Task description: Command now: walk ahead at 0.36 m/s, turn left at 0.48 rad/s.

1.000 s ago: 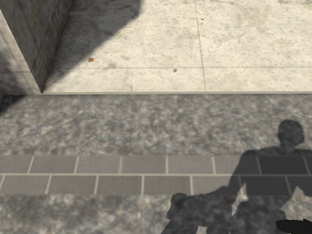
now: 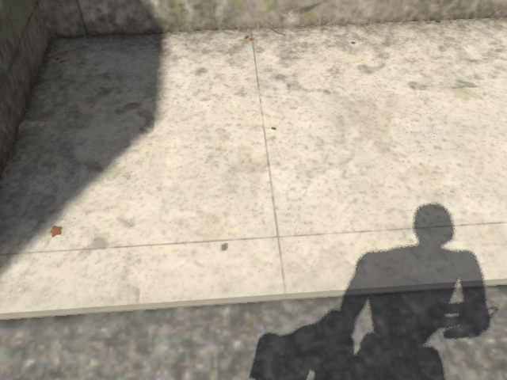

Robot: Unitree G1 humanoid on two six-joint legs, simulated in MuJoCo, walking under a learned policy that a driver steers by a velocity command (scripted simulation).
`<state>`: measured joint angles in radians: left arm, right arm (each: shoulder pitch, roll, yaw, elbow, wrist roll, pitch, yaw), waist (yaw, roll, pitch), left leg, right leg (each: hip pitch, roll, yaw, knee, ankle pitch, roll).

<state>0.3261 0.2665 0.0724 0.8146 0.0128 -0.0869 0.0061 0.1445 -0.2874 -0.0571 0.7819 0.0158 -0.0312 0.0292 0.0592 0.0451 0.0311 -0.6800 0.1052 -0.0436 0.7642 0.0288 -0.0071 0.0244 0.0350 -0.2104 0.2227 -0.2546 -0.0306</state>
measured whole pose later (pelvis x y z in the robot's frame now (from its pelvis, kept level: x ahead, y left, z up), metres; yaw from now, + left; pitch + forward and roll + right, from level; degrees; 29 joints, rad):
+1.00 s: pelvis +0.32 +0.07 +0.00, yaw +22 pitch +3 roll +0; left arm 0.45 0.27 0.05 0.85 -0.02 -0.05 0.00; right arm 0.08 -0.27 -0.05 0.65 0.03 -0.06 0.04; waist 0.12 0.02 0.00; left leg -0.49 0.02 -0.01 0.54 -0.13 0.00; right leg -0.01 -0.03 0.03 0.30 -0.33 0.01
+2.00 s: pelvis +0.85 +0.18 -0.01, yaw -9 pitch +2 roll +0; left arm 0.37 0.30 0.07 0.72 -0.02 -0.04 0.01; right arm 0.02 -0.28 -0.04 0.69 0.00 -0.11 0.03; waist 0.08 0.04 0.02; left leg -0.54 0.01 -0.09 0.50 0.02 -0.04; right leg -0.08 0.12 0.20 0.43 -0.37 -0.07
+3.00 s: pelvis +1.29 +0.12 -0.01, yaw +0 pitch +1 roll -1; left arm 0.23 0.28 0.03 0.87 0.01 -0.04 0.01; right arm 0.08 -0.25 -0.02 0.70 -0.02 0.01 -0.01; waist 0.06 -0.02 0.03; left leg -0.37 -0.01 -0.01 0.52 -0.17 0.02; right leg -0.20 -0.02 -0.02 0.56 -0.40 0.03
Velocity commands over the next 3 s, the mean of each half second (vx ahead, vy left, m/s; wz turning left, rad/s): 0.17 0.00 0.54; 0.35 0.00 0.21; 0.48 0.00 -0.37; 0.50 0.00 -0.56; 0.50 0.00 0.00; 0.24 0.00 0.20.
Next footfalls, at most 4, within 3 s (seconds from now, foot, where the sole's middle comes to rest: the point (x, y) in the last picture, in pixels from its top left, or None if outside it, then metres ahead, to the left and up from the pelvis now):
0.14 left None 0.25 0.12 -0.78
0.62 right None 0.30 -0.09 -0.78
1.04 left None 0.41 0.25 -0.78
1.54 right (252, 279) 0.78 0.09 -0.78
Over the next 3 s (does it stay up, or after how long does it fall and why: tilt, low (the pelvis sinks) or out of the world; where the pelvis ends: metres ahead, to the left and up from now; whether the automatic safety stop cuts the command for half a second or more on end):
stays up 1.29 0.12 -0.01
